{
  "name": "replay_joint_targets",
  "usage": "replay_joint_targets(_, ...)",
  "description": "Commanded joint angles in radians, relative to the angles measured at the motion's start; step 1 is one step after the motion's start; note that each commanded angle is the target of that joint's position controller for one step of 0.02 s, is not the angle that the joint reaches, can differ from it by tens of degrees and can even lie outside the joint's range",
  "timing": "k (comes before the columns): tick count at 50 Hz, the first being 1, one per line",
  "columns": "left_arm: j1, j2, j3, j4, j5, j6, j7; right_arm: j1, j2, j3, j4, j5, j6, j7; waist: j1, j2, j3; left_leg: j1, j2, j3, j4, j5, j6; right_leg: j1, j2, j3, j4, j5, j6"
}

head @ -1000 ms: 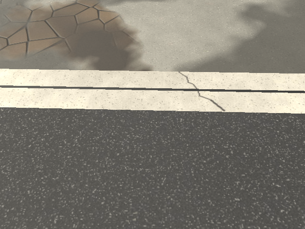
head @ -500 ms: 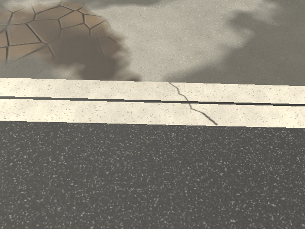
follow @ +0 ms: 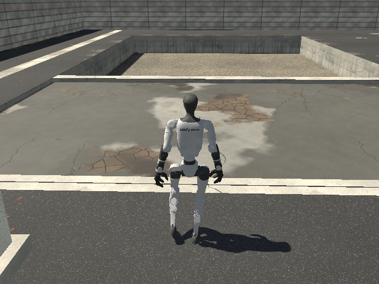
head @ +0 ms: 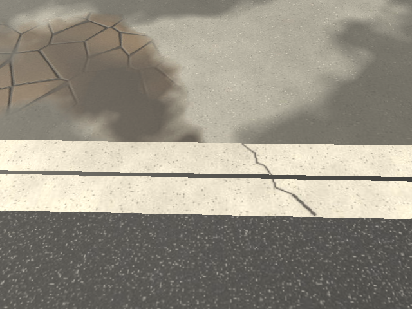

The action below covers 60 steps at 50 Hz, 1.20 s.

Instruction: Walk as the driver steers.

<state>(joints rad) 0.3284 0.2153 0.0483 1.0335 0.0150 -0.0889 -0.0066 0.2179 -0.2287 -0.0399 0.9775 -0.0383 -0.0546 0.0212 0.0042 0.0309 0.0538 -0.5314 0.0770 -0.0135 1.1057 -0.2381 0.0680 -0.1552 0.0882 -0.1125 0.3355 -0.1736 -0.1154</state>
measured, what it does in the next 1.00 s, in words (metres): walks ahead, turning right: left foot, then right foot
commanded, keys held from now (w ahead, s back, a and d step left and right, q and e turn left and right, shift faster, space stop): w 0.20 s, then w+e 0.80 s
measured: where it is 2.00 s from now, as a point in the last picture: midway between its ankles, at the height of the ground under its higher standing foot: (298, 189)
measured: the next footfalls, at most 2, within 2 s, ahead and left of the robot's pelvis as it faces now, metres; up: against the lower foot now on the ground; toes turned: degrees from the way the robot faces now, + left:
left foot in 0.32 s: +0.36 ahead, +0.12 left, +0.00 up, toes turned +1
right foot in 0.88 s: +0.59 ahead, -0.12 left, +0.00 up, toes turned -25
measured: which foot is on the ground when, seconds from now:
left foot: up 0.00-0.30, down 0.32-0.88, up 0.90-1.00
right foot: down 0.00-0.34, up 0.36-0.86, down 0.88-1.00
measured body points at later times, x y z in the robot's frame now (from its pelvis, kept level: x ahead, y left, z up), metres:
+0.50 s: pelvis +0.28 +0.05 +0.00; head +0.31 +0.05 +0.45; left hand +0.32 +0.30 -0.15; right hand +0.34 -0.22 -0.13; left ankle +0.32 +0.11 -0.74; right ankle +0.20 -0.07 -0.65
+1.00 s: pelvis +0.53 -0.05 -0.01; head +0.56 -0.07 +0.43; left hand +0.73 +0.15 -0.14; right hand +0.48 -0.31 -0.15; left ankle +0.49 +0.11 -0.64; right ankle +0.55 -0.10 -0.74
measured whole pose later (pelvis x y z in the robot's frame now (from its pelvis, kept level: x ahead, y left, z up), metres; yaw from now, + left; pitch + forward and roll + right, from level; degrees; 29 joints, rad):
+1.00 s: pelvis +0.53 -0.05 -0.01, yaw -25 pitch +0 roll +0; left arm 0.19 0.25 0.08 0.88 0.02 -0.02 0.00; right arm 0.26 -0.22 -0.05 0.89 -0.02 -0.08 0.00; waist -0.01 0.01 0.07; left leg -0.39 0.08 0.04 1.25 -0.35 -0.01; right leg -0.31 0.12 -0.08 0.51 -0.20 -0.15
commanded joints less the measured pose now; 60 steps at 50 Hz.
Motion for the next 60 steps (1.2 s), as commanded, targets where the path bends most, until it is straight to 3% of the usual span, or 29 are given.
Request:
replay_joint_targets(1, 0.043, 0.092, 0.009, -0.028, -0.004, -0.023, 0.003, 0.013, -0.033, -0.005, -0.041, -0.005, 0.017, 0.009, -0.027, -0.065, 0.032, -0.090, 0.042, 0.016, -0.077, 0.095, -0.028, -0.016, -0.277, 0.234, -0.234, 0.143, -0.107)
replay_joint_targets(6, 0.136, 0.087, -0.001, -0.007, -0.007, -0.020, 0.006, -0.189, -0.015, 0.009, -0.111, 0.012, 0.010, 0.014, 0.028, -0.077, 0.048, -0.102, 0.013, 0.073, -0.361, 0.247, -0.048, 0.067, -0.243, 0.161, -0.222, 0.313, -0.070)
replay_joint_targets(12, 0.219, 0.097, -0.003, 0.029, 0.010, -0.008, 0.023, -0.313, -0.036, 0.008, -0.170, 0.014, -0.003, 0.008, 0.059, -0.091, 0.060, -0.104, -0.033, 0.086, -0.515, 0.175, -0.009, 0.269, -0.302, 0.184, -0.128, 0.522, -0.084)
replay_joint_targets(14, 0.174, 0.119, 0.003, 0.021, 0.014, -0.004, 0.028, -0.234, -0.055, -0.002, -0.157, 0.016, -0.016, 0.001, 0.008, -0.102, 0.025, 0.024, -0.073, 0.089, -0.569, 0.090, 0.017, 0.278, -0.303, 0.185, -0.023, 0.729, -0.068)
replay_joint_targets(15, 0.156, 0.130, 0.006, 0.017, 0.014, -0.003, 0.026, -0.127, -0.074, -0.012, -0.125, 0.016, -0.024, -0.007, -0.036, -0.105, -0.030, 0.161, -0.105, 0.097, -0.606, 0.071, 0.033, 0.264, -0.288, 0.182, 0.092, 0.821, -0.056)
replay_joint_targets(16, 0.132, 0.129, 0.005, 0.010, 0.004, -0.003, 0.021, 0.043, -0.104, -0.027, -0.073, 0.006, -0.037, -0.018, -0.110, -0.078, -0.121, 0.398, -0.092, 0.085, -0.669, 0.136, 0.059, 0.172, -0.248, 0.155, 0.276, 0.753, -0.036)
replay_joint_targets(17, 0.121, 0.091, -0.007, -0.027, -0.011, -0.007, 0.016, 0.221, -0.190, -0.052, -0.047, -0.023, -0.045, -0.034, -0.166, 0.003, -0.257, 0.676, 0.127, -0.138, -0.671, 0.059, 0.106, -0.042, -0.192, 0.126, 0.555, 0.419, -0.019)
replay_joint_targets(18, 0.263, -0.018, -0.024, -0.034, -0.053, 0.000, 0.014, 0.241, -0.266, -0.073, -0.045, -0.030, -0.036, -0.029, -0.094, 0.227, -0.388, 0.919, 0.402, -0.577, -0.757, 0.026, 0.231, -0.386, -0.023, 0.066, 0.893, -0.344, 0.020)
replay_joint_targets(19, 0.187, 0.109, 0.010, -0.020, -0.021, 0.013, 0.025, 0.171, -0.185, -0.060, -0.064, 0.000, -0.023, -0.021, -0.093, 0.030, -0.305, 0.805, 0.350, -0.575, -0.806, -0.059, 0.199, -0.448, -0.078, 0.169, 0.962, -0.304, 0.004)
replay_joint_targets(20, 0.107, 0.099, 0.016, -0.046, -0.017, 0.012, 0.020, 0.066, -0.123, -0.041, -0.079, 0.008, -0.025, -0.019, -0.056, 0.011, -0.155, 0.649, 0.312, -0.411, -0.844, -0.040, 0.165, -0.461, -0.115, 0.176, 0.938, -0.207, 0.003)
replay_joint_targets(21, 0.070, 0.073, 0.015, -0.056, -0.014, 0.013, 0.015, 0.017, -0.079, -0.032, -0.083, 0.007, -0.032, -0.017, -0.035, -0.006, -0.082, 0.535, 0.271, -0.299, -0.884, 0.040, 0.137, -0.438, -0.148, 0.171, 0.901, -0.149, 0.007)
replay_joint_targets(23, 0.071, 0.047, 0.020, -0.058, 0.011, 0.040, -0.001, 0.016, -0.038, -0.020, -0.063, 0.015, -0.044, -0.028, 0.008, 0.033, -0.032, 0.413, 0.205, -0.138, -0.923, 0.121, 0.086, -0.381, -0.178, 0.162, 0.855, -0.112, 0.022)
replay_joint_targets(24, 0.070, 0.032, 0.021, -0.063, 0.014, 0.053, -0.008, 0.039, -0.032, -0.018, -0.053, 0.018, -0.053, -0.029, 0.016, 0.040, -0.033, 0.395, 0.199, -0.101, -0.932, 0.159, 0.080, -0.371, -0.178, 0.156, 0.848, -0.101, 0.028)
replay_joint_targets(26, 0.030, 0.017, 0.022, -0.086, 0.016, 0.071, -0.019, 0.076, -0.049, -0.023, -0.038, 0.026, -0.068, -0.032, 0.028, 0.037, -0.018, 0.392, 0.192, -0.028, -0.951, 0.230, 0.078, -0.418, -0.188, 0.142, 0.834, -0.059, 0.038)
replay_joint_targets(28, -0.040, 0.017, 0.022, -0.117, 0.017, 0.080, -0.027, 0.103, -0.060, -0.026, -0.032, 0.023, -0.073, -0.033, 0.025, 0.035, 0.001, 0.400, 0.184, 0.035, -0.965, 0.265, 0.075, -0.485, -0.200, 0.129, 0.802, 0.012, 0.048)
replay_joint_targets(33, -0.231, 0.011, 0.007, -0.196, 0.013, 0.076, -0.046, 0.152, -0.064, -0.023, -0.019, 0.019, -0.072, -0.036, -0.004, 0.036, 0.044, 0.423, 0.146, 0.175, -0.963, 0.369, 0.061, -0.494, -0.184, 0.062, 0.513, 0.175, 0.056)
replay_joint_targets(38, -0.345, 0.026, 0.002, -0.256, 0.022, 0.074, -0.054, 0.231, -0.104, -0.031, 0.004, 0.016, -0.052, -0.050, -0.033, 0.039, 0.051, 0.583, 0.197, 0.241, -0.896, 0.555, 0.057, -0.453, -0.143, -0.021, 0.336, 0.106, 0.004)
replay_joint_targets(41, -0.260, 0.059, 0.019, -0.244, 0.027, 0.075, -0.044, 0.218, -0.147, -0.044, 0.000, 0.012, -0.032, -0.059, 0.015, 0.072, -0.011, 0.648, 0.208, 0.286, -0.690, 0.944, 0.045, -0.316, -0.055, -0.068, 0.306, -0.050, -0.055)
replay_joint_targets(42, -0.174, 0.077, 0.030, -0.221, 0.025, 0.071, -0.039, 0.211, -0.163, -0.049, -0.005, 0.011, -0.020, -0.057, 0.049, 0.073, -0.061, 0.648, 0.208, 0.289, -0.544, 0.988, 0.044, -0.226, -0.018, -0.073, 0.278, -0.090, -0.078)
replay_joint_targets(43, -0.038, 0.103, 0.047, -0.180, 0.030, 0.061, -0.030, 0.199, -0.170, -0.051, -0.016, 0.015, -0.010, -0.052, 0.110, 0.043, -0.137, 0.570, 0.196, 0.303, -0.327, 0.883, 0.023, -0.041, 0.009, -0.053, 0.194, -0.063, -0.108)
replay_joint_targets(44, 0.092, 0.195, 0.079, -0.152, 0.041, 0.055, -0.015, 0.194, -0.144, -0.045, -0.049, 0.017, -0.008, -0.048, 0.163, -0.055, -0.232, 0.352, 0.162, 0.302, -0.023, 0.533, -0.012, 0.197, -0.149, 0.180, 0.135, -0.155, -0.163)
replay_joint_targets(45, 0.035, 0.303, 0.102, -0.184, 0.022, 0.065, -0.009, 0.198, -0.050, -0.032, -0.133, 0.028, -0.018, -0.026, 0.077, -0.294, -0.298, -0.111, -0.082, 0.208, 0.352, -0.309, -0.082, 0.472, -0.423, 0.767, 0.006, -0.146, -0.323)
replay_joint_targets(46, 0.067, 0.291, 0.098, -0.191, 0.006, 0.083, -0.001, 0.068, -0.129, -0.041, -0.167, 0.021, -0.033, -0.019, 0.128, -0.110, -0.276, -0.234, -0.066, 0.014, 0.380, -0.253, -0.077, 0.440, -0.432, 0.802, -0.082, -0.105, -0.326)
replay_joint_targets(47, 0.014, 0.240, 0.084, -0.181, 0.002, 0.082, 0.010, 0.022, -0.109, -0.034, -0.182, 0.033, -0.046, -0.016, 0.094, -0.068, -0.147, -0.270, -0.008, -0.004, 0.332, -0.155, -0.066, 0.335, -0.416, 0.650, -0.081, -0.041, -0.295)
replay_joint_targets(48, -0.032, 0.183, 0.070, -0.182, -0.004, 0.074, 0.012, 0.047, -0.109, -0.033, -0.166, 0.033, -0.054, -0.020, 0.042, 0.002, -0.067, -0.201, 0.031, -0.006, 0.215, -0.093, -0.065, 0.188, -0.368, 0.550, -0.095, 0.095, -0.244)
replay_joint_targets(50, -0.093, 0.138, 0.054, -0.193, -0.012, 0.051, 0.018, 0.079, -0.098, -0.033, -0.156, -0.004, -0.021, -0.022, -0.023, 0.006, -0.050, -0.070, 0.058, -0.018, 0.101, -0.072, -0.084, 0.051, -0.268, 0.412, -0.105, 0.256, -0.190)
replay_joint_targets(51, -0.084, 0.138, 0.051, -0.194, -0.016, 0.038, 0.016, 0.088, -0.091, -0.033, -0.158, -0.012, -0.002, -0.017, -0.032, -0.005, -0.061, -0.043, 0.056, -0.015, 0.072, -0.071, -0.095, 0.032, -0.248, 0.390, -0.105, 0.309, -0.188)
replay_joint_targets(55, 0.006, 0.179, 0.058, -0.185, -0.018, 0.022, 0.009, -0.020, -0.079, -0.028, -0.212, -0.011, 0.032, -0.009, -0.010, -0.038, -0.036, -0.115, 0.048, 0.015, -0.066, 0.030, -0.129, 0.014, -0.202, 0.363, -0.123, 0.348, -0.166)
replay_joint_targets(60, 0.120, 0.183, 0.056, -0.181, -0.017, 0.028, 0.010, -0.199, -0.092, -0.022, -0.286, -0.006, 0.036, -0.005, 0.059, -0.075, -0.019, -0.217, 0.017, 0.007, -0.251, 0.180, -0.130, 0.121, -0.193, 0.407, -0.104, 0.378, -0.118)
Velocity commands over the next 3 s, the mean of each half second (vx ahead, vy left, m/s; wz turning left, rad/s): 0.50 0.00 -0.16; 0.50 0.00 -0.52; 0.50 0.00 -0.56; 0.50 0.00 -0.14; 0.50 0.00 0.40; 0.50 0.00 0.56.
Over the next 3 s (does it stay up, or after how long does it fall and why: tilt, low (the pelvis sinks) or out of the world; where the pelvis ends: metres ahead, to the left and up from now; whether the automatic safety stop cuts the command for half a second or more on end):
stays up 1.39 -0.65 -0.13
